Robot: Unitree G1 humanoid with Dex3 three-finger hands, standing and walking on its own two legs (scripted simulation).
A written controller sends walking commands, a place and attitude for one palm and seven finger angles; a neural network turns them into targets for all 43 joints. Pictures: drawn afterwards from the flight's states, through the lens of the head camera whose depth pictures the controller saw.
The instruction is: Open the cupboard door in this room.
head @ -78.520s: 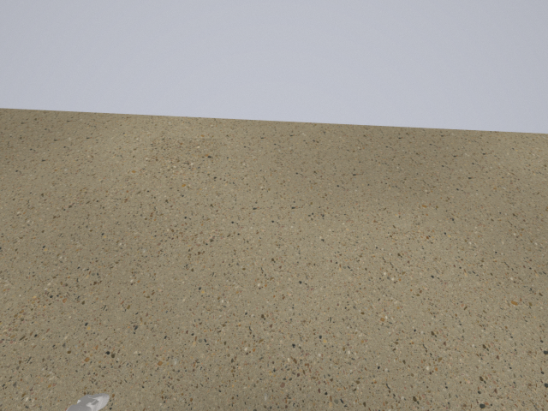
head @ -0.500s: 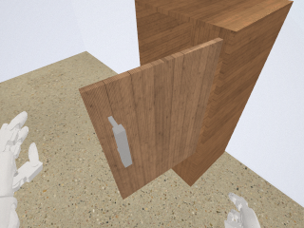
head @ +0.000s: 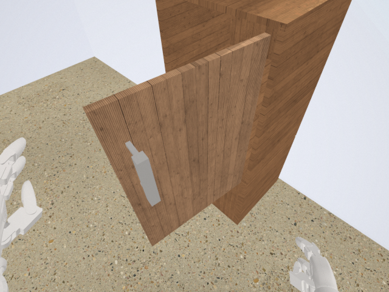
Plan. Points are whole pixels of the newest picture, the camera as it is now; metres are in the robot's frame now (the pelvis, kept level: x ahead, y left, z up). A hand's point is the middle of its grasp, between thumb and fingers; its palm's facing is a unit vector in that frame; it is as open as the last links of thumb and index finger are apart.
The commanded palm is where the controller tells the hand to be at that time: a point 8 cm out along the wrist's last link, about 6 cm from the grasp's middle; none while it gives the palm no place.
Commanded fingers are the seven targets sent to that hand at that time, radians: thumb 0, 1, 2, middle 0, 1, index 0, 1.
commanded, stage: step back with the hand held close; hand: left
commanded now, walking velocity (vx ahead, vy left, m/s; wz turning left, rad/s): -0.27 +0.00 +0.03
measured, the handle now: (142, 174) +0.32 +0.14 +0.08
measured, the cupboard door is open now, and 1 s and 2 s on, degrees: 82 82 82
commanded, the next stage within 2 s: stop stepping back and stand still in 0.88 s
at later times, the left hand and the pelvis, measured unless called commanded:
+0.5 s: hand out of the picture +0.10 +0.31 +0.15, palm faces +0.44 -0.74 -0.51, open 7.5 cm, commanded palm +0.04 +0.34 +0.17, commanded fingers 0.00 0.90 0.90 -0.20 -0.30 -0.20 -0.30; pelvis -0.09 +0.04 -0.01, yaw +2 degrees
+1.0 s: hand out of the picture +0.02 +0.31 +0.17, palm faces +0.39 -0.82 -0.42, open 7.5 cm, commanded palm -0.03 +0.35 +0.17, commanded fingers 0.00 0.90 0.90 -0.20 -0.30 -0.20 -0.30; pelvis -0.19 +0.06 -0.02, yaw -4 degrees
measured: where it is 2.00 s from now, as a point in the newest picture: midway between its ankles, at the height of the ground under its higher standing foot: outside the picture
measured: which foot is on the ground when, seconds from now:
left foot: down 0.00-0.94, up 0.96-1.00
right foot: down 0.00-0.68, up 0.70-0.94, down 0.96-1.00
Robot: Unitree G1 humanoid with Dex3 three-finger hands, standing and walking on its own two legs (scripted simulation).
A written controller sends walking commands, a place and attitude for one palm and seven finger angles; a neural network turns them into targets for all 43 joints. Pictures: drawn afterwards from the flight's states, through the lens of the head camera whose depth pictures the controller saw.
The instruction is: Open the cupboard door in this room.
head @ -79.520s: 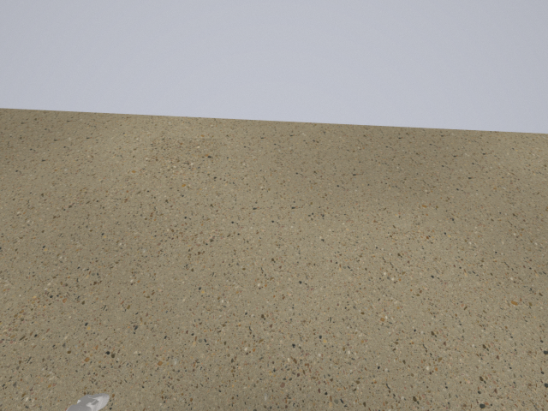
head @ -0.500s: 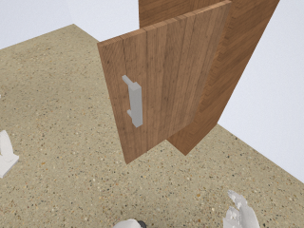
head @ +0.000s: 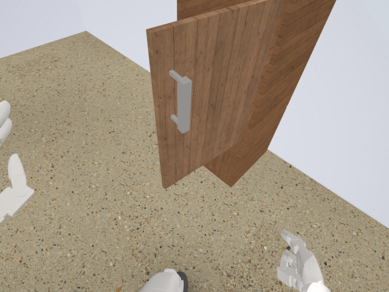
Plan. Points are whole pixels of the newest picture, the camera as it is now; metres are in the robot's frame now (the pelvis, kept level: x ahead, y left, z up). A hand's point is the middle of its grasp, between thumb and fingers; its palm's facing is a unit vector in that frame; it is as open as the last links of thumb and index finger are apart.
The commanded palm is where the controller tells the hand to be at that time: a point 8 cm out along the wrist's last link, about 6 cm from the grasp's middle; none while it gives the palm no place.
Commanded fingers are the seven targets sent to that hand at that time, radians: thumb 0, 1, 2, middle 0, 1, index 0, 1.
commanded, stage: stop stepping back and stand still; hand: left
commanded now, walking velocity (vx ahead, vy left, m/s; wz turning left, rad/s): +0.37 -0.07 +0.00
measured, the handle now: (178, 102) +0.51 +0.12 +0.10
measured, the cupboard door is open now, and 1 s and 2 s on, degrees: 82 82 82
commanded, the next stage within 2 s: let the arm hang, fingers relaxed in 0.76 s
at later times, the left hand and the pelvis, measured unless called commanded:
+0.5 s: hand out of the picture +0.11 +0.28 +0.18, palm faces +0.47 -0.77 -0.43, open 7.5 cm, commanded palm +0.06 +0.31 +0.19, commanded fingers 0.00 0.90 0.90 -0.20 -0.30 -0.20 -0.30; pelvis -0.08 +0.01 +0.02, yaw +0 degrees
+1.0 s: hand (43, 291) +0.10 +0.29 -0.02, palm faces +0.23 -0.88 -0.43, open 7.4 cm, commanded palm none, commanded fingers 0.00 0.90 0.90 -0.20 -0.30 -0.20 -0.30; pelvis -0.09 +0.03 +0.00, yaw +5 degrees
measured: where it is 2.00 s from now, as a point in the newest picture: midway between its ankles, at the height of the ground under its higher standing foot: outside the picture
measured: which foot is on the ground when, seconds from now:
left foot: up 0.00-0.08, down 0.10-0.30, up 0.32-0.54, down 0.56-1.00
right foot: down 0.00-1.00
